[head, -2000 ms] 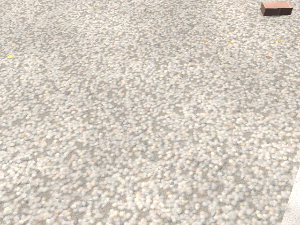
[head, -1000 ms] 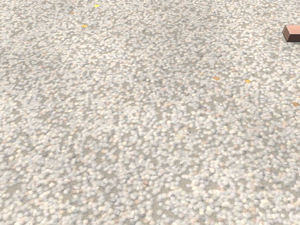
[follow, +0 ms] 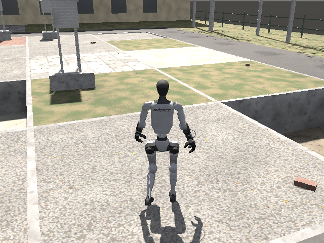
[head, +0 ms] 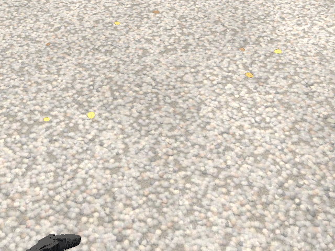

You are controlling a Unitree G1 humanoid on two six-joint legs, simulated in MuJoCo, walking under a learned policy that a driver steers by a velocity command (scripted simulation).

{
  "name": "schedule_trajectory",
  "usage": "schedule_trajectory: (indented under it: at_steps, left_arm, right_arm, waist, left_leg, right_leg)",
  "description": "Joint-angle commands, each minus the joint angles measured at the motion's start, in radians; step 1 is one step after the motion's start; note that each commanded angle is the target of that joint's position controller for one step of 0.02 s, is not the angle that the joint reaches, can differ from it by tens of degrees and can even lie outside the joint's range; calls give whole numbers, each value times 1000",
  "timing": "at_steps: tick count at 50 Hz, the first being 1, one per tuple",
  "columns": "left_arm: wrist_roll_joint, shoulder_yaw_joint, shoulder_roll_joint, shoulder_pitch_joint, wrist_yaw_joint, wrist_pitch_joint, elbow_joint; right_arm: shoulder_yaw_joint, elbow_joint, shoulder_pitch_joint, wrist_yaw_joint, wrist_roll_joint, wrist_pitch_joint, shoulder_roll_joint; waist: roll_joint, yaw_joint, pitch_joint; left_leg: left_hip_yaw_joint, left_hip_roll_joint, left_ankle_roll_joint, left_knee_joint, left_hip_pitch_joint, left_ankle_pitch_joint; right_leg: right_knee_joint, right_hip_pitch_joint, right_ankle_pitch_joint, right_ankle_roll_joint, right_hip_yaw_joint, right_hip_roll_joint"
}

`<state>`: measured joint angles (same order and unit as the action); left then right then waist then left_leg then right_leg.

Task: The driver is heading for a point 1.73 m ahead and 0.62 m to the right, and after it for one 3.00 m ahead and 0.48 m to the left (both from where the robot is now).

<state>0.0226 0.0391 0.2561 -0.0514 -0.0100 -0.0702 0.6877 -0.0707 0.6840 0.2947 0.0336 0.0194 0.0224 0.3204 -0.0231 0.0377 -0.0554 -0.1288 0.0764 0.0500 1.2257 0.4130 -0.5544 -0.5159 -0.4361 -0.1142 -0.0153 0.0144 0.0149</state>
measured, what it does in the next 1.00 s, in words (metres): steps on the spot, turning right: left foot, then right foot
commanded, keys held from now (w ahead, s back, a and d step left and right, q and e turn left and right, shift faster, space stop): e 0.92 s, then no key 0.08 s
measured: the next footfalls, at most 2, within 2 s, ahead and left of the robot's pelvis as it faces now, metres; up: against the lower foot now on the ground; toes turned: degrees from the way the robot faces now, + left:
left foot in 0.20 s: +0.11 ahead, +0.13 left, +0.00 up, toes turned -5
right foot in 0.50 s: +0.09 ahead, -0.13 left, +0.00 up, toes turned -14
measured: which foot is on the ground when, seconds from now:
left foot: up 0.00-0.18, down 0.20-0.50, up 0.52-1.00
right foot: down 0.00-0.24, up 0.26-0.48, down 0.50-1.00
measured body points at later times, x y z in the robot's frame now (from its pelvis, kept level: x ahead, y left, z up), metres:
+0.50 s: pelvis +0.06 -0.02 +0.00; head +0.08 -0.04 +0.45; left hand +0.24 +0.24 -0.09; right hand +0.16 -0.32 -0.10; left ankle +0.07 +0.14 -0.73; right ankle +0.05 -0.12 -0.73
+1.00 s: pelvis +0.07 -0.02 +0.01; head +0.09 -0.04 +0.46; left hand +0.34 +0.16 -0.08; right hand +0.08 -0.34 -0.08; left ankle +0.14 +0.09 -0.72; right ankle +0.05 -0.12 -0.73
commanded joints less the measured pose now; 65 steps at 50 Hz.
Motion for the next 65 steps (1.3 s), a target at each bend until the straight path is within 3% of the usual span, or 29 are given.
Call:
schedule_trajectory:
  at_steps: [1, 4, 6, 9, 11, 12, 14, 16, 19, 23, 24, 25, 26, 27, 28, 30, 31, 38, 42, 47, 50, 51, 52, 53, 54, 56, 61, 63, 65]
  left_arm:
    - [8, 14, 94, -31, 0, 12, -25]
    - [-4, 20, 109, -1, -13, 10, 4]
    - [-22, 33, 149, -29, -14, 21, 19]
    - [-43, 35, 168, -17, -10, 43, 13]
    - [-28, 20, 124, -45, -14, 42, 13]
    - [-38, 17, 97, -77, -10, 44, 2]
    - [-38, 37, 138, -87, -1, 49, 17]
    - [-34, 52, 152, -108, 2, 68, 18]
    - [-46, 43, 103, -125, -5, 89, 7]
    - [-49, 49, 112, -142, -29, 100, -13]
    - [-43, 55, 117, -174, -29, 102, -5]
    - [-33, 68, 148, -190, -19, 102, -9]
    - [-27, 103, 302, -203, 1, 98, -35]
    - [8, 94, 309, -241, -12, 82, -51]
    - [16, 85, 280, -234, -17, 63, -53]
    - [-22, 74, 234, -154, 0, 54, -57]
    - [-36, 67, 219, -125, 10, 60, -62]
    - [-35, 69, 221, -134, 45, 91, -84]
    - [-31, 76, 230, -116, 44, 101, -99]
    - [-35, 79, 227, -90, 33, 112, -114]
    - [-47, 67, 198, -70, 37, 121, -116]
    - [-40, 57, 166, -109, 39, 119, -110]
    - [-19, 42, 121, -178, 35, 112, -104]
    - [-28, 64, 184, -134, 38, 103, -125]
    - [-24, 85, 247, -143, 42, 99, -103]
    - [-29, 86, 214, -161, 45, 114, -60]
    - [-30, 38, 90, -115, 34, 115, -66]
    - [-35, 35, 93, -95, 30, 109, -66]
    - [-36, 40, 102, -152, 27, 106, -32]
  right_arm:
    - [-18, -68, 42, 8, -9, 17, 61]
    - [13, -54, 38, 6, -33, 3, -12]
    - [6, -45, 23, 4, -28, 2, 17]
    - [-5, -49, -15, 0, -32, 9, 50]
    - [-19, -90, -34, 12, -53, 10, 124]
    - [-38, -64, -50, 11, -51, 14, 169]
    - [-31, -88, -118, 12, -50, 2, 117]
    - [-32, -90, -126, 19, -37, -17, 110]
    - [-38, -84, -162, 19, -20, -18, 110]
    - [-50, -68, -183, 17, -3, 2, 129]
    - [-49, -61, -181, 16, 6, 1, 122]
    - [-45, -36, -122, 12, 3, -4, 96]
    - [-23, -69, -102, 8, -48, -8, 26]
    - [-21, -109, -220, 15, -45, -15, 38]
    - [-31, -104, -240, 19, -28, -16, 75]
    - [-41, -71, -221, 32, -27, -13, 87]
    - [-46, -67, -213, 37, -29, -10, 95]
    - [-33, -52, -208, 21, -20, -21, 48]
    - [-33, -51, -220, 8, -16, -33, 54]
    - [-38, -45, -192, -13, -8, -58, 68]
    - [-38, -21, -127, -28, -14, -70, 60]
    - [-43, -27, -124, -26, -29, -70, 94]
    - [-46, -52, -158, -19, -45, -62, 151]
    - [-46, -43, -153, -24, -72, -61, 156]
    - [-39, -52, -171, -24, -56, -65, 126]
    - [-23, -53, -211, -19, -27, -63, 82]
    - [-6, -27, -197, -16, -28, -43, 59]
    - [-12, -13, -151, -16, -26, -31, 91]
    - [-5, -5, -154, -18, -13, -26, 90]
  waist:
    - [128, -6, 144]
    - [171, 3, 172]
    - [172, -10, 210]
    - [149, 4, 153]
    - [40, -6, 134]
    - [-166, -49, 115]
    - [-212, -33, 69]
    - [-182, -23, 74]
    - [-126, -33, 99]
    - [-144, -43, 132]
    - [-127, -60, 138]
    - [-36, -57, 134]
    - [297, -21, 140]
    - [302, -103, 182]
    - [179, -109, 179]
    - [91, -68, 142]
    - [104, -54, 136]
    - [135, -56, 150]
    - [165, -64, 119]
    - [181, -64, 138]
    - [163, -23, 154]
    - [97, -38, 166]
    - [-136, -99, 168]
    - [-249, -74, 112]
    - [-157, -63, 98]
    - [-97, -74, 84]
    - [-154, -40, 103]
    - [-175, -8, 115]
    - [-156, -40, 113]
  left_leg:
    - [1, -93, 23, -71, 88, 41]
    - [75, -95, 27, -413, -93, 96]
    - [80, -81, 23, -547, -159, 221]
    - [96, -61, -32, -756, -290, 389]
    - [-44, -231, -116, -804, -376, 428]
    - [-97, -293, -180, -854, -265, 305]
    - [-141, -349, -221, -900, -219, 362]
    - [-147, -412, -262, -868, -260, 656]
    - [-41, -387, -247, -820, -289, 836]
    - [49, -359, -206, -746, -274, 776]
    - [80, -341, -173, -695, -240, 706]
    - [144, -292, -107, -579, -164, 542]
    - [248, -160, 17, -266, 113, 92]
    - [99, -57, 31, -73, 238, -171]
    - [40, -80, 21, 19, 264, -136]
    - [27, -112, 11, -15, 287, 24]
    - [21, -118, 17, -47, 263, 79]
    - [25, -66, 53, -292, 177, 215]
    - [17, -50, 49, -425, 90, 213]
    - [19, -35, 22, -574, -11, 194]
    - [51, -52, -18, -841, -188, 400]
    - [-33, -153, -55, -883, -280, 493]
    - [-223, -339, -146, -907, -341, 700]
    - [-380, -449, -310, -932, -251, 734]
    - [-355, -442, -338, -934, -229, 665]
    - [-211, -333, -264, -909, -235, 578]
    - [-72, -245, -241, -873, -270, 652]
    - [-94, -258, -253, -855, -287, 663]
    - [-93, -251, -233, -828, -263, 660]
  right_leg:
    - [187, 218, 319, -196, -254, -238]
    - [187, 167, 486, -209, -177, -191]
    - [174, 205, 401, -218, -211, -205]
    - [185, 96, -7, -161, -258, -175]
    - [99, -39, -255, -66, -238, -106]
    - [8, -29, -316, -22, -82, -1]
    - [-210, -35, -298, 17, -9, 19]
    - [-400, -103, -411, 37, -30, -15]
    - [-384, -82, -389, 54, -6, -45]
    - [-137, 75, -198, 35, 74, -10]
    - [-34, 151, -103, 15, 88, 15]
    - [72, 245, 52, -19, 8, 2]
    - [123, 409, 464, -145, -391, -270]
    - [161, 395, 580, -341, -584, -410]
    - [161, 400, 519, -346, -529, -381]
    - [138, 391, 389, -245, -404, -282]
    - [141, 368, 375, -222, -376, -255]
    - [166, 352, 192, -209, -382, -190]
    - [178, 268, 33, -211, -447, -171]
    - [136, 276, 109, -206, -533, -166]
    - [67, 240, 132, -148, -509, -116]
    - [6, 176, -15, -96, -462, -69]
    - [-182, 73, -353, -32, -307, 63]
    - [-356, -40, -550, 18, -205, 122]
    - [-512, -50, -517, 52, -219, 80]
    - [-603, -65, -417, 91, -218, 71]
    - [-303, 57, -350, 125, -95, 4]
    - [-150, 121, -339, 120, -56, 0]
    - [97, 234, -141, 94, -29, 10]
